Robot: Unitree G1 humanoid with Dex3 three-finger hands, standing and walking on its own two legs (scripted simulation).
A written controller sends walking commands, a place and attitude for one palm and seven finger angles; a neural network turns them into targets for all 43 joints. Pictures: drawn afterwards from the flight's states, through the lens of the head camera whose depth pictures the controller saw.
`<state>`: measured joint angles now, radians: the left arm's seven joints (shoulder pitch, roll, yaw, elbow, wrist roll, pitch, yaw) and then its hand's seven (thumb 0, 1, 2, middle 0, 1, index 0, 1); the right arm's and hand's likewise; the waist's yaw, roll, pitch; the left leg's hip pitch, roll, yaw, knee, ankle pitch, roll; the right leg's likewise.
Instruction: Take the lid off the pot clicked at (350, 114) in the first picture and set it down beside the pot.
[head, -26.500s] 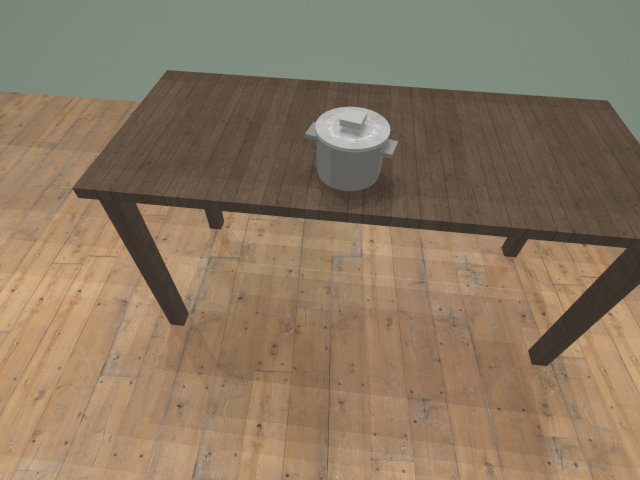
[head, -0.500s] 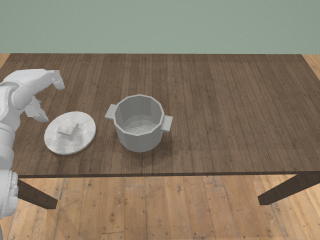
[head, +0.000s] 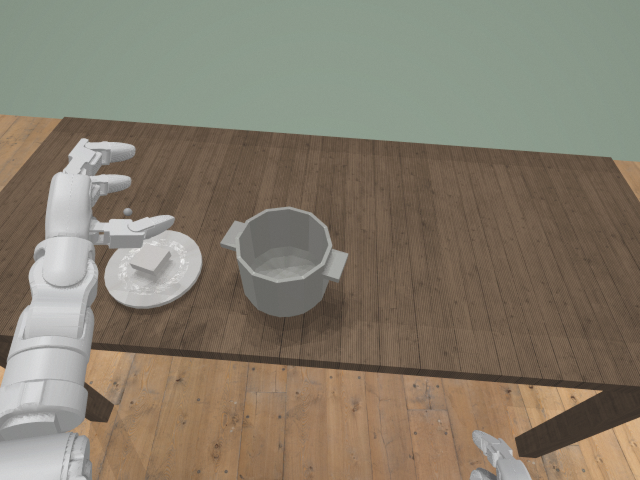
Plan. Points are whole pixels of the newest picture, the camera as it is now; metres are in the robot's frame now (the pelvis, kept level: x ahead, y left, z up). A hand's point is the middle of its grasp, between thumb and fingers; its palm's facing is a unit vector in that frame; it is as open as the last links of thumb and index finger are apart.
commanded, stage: draw the hand back to the body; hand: left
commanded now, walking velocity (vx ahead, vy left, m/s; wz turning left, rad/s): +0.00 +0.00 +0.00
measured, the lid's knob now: (151, 259) +0.45 +0.32 -0.08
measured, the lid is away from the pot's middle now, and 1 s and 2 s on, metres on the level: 0.23 0.23 0.23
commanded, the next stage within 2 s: step back with the hand held close in 1.54 s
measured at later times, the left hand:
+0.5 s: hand (108, 252) +0.30 +0.25 +0.15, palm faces +0.45 -0.84 -0.30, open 8.8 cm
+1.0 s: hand (77, 324) +0.22 +0.24 +0.16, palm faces +0.44 -0.84 -0.32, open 7.4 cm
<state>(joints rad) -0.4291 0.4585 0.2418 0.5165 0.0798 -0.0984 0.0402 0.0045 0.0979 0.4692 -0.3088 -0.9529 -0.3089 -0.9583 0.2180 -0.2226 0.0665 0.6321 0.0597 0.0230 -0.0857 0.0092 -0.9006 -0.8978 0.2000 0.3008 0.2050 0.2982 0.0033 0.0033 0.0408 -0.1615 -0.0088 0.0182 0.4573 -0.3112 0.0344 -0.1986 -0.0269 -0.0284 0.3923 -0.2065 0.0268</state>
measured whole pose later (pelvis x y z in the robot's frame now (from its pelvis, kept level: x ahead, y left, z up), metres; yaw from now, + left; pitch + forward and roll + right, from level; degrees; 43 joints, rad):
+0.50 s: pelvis +0.00 -0.03 +0.00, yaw +0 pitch -2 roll -1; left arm -0.06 0.37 0.32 0.11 -0.06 -0.07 0.11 0.01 0.54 0.71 -0.25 -0.59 -0.25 -0.60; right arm 0.19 -0.27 0.02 0.69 0.05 -0.07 -0.07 0.01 -0.90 -0.90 0.20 0.30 0.20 0.30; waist 0.03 0.07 0.04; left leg -0.08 0.03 0.01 0.42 -0.30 0.00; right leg -0.13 0.01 -0.04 0.38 -0.21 -0.01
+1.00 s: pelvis -0.02 -0.02 +0.00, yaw +0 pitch -5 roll -1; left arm 0.22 0.33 0.30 -0.17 -0.07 -0.10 0.11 0.02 0.88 0.90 -0.21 -0.31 -0.21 -0.31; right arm 0.17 -0.24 0.04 0.67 0.03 -0.11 -0.06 0.01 -0.90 -0.90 0.20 0.30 0.20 0.30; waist 0.05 0.07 0.05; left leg -0.06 0.01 0.01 0.42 -0.27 0.01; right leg -0.11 -0.01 -0.04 0.38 -0.19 0.00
